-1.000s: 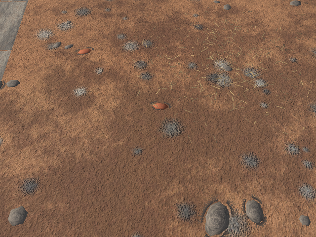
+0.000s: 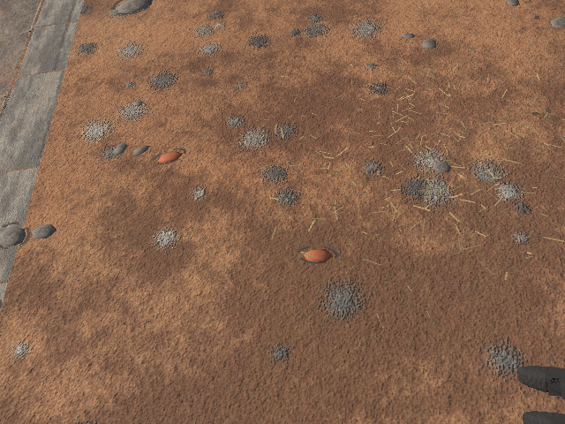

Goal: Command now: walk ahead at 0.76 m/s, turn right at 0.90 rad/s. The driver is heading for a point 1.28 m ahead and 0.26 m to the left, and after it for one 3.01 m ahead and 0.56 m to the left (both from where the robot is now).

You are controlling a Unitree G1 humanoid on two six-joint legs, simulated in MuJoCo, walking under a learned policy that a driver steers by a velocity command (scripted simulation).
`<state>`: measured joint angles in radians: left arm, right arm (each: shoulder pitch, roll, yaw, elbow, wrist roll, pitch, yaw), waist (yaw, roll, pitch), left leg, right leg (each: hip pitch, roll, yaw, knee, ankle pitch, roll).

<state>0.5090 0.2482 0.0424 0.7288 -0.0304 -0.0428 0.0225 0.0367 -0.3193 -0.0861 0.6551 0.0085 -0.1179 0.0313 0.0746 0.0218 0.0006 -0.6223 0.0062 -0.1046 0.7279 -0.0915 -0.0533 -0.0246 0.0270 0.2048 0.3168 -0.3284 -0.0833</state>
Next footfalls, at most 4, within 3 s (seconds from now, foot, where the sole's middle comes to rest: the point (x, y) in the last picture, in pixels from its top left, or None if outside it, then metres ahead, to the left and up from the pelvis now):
0.18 left None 0.32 0.14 -0.78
0.58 right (388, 339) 0.70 -0.11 -0.78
1.02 left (236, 249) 0.97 0.31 -0.78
1.50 right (225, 143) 1.42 0.41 -0.78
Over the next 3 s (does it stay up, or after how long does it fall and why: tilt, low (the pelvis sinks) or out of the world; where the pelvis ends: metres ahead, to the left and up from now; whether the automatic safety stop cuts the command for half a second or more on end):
stays up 1.67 0.57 -0.01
